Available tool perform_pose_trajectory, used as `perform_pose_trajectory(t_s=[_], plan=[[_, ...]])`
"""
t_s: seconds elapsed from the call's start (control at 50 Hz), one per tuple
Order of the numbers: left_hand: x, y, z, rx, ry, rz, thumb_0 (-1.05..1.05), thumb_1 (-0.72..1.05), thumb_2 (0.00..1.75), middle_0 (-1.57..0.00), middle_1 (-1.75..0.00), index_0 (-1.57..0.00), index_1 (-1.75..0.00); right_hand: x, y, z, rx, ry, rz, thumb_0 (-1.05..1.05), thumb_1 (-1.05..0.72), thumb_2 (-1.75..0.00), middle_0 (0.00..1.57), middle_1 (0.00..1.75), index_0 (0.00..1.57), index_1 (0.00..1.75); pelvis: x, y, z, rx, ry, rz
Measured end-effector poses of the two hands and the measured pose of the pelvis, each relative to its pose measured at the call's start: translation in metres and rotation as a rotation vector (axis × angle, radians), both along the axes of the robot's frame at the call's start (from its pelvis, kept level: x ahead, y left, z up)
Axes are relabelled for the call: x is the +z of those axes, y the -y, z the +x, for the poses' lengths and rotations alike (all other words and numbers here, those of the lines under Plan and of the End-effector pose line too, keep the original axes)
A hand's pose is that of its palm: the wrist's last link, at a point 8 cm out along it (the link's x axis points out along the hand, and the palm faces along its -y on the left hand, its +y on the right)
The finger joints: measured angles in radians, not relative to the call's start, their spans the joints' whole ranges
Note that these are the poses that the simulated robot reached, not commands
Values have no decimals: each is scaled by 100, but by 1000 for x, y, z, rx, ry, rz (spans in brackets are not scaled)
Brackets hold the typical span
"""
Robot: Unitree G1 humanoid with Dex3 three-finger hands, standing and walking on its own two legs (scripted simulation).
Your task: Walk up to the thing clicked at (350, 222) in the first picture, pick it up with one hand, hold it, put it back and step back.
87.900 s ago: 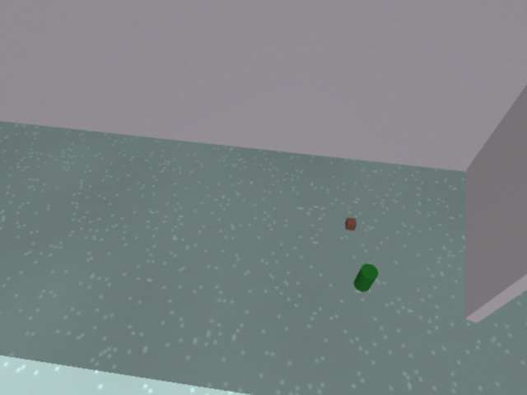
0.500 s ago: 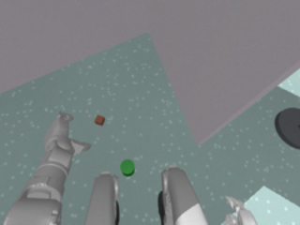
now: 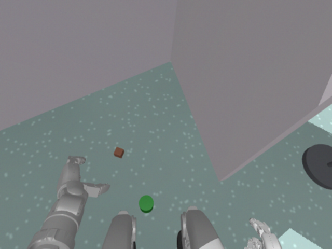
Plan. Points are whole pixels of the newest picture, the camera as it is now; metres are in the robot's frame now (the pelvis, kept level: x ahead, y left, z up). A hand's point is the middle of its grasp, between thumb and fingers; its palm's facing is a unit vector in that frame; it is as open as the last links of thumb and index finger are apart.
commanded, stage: go down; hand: left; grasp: from above
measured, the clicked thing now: (119, 152) +0.57 +0.19 -0.63
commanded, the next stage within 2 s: none
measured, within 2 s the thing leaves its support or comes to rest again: neither
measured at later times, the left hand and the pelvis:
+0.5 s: hand (87, 184) +0.29 +0.19 -0.12, palm faces +0.00 -0.86 -0.50, open 12.5 cm; pelvis +0.00 +0.00 +0.02, yaw +0 degrees
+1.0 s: hand (79, 155) +0.39 +0.23 -0.15, palm faces -0.02 -0.68 -0.73, open 14.3 cm; pelvis -0.01 -0.01 -0.03, yaw -1 degrees
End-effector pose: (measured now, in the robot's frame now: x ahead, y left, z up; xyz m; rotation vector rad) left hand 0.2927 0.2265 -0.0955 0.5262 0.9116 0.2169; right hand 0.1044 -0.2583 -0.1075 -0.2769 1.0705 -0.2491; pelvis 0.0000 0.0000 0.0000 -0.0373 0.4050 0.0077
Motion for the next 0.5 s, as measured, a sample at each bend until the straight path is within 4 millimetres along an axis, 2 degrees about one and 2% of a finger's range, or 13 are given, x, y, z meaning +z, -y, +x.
perform_pose_trajectory(t_s=[0.14,0.28,0.5], plan=[[11,-1,-4,14,19,-6,-1,-12,77,-13,-95,-13,-86,11,1,7,15,11,-7,0,-89,-89,20,30,20,30,9,1,5,3,24,2],[14,0,-7,26,16,-19,-1,-12,80,-13,-95,-13,-86,19,4,12,24,28,-16,0,-89,-89,20,30,20,30,13,2,5,2,35,2],[19,-1,-12,35,24,-20,-1,-12,83,-13,-95,-13,-86,21,6,7,24,32,-16,0,-89,-89,20,30,20,30,15,2,0,1,52,4]])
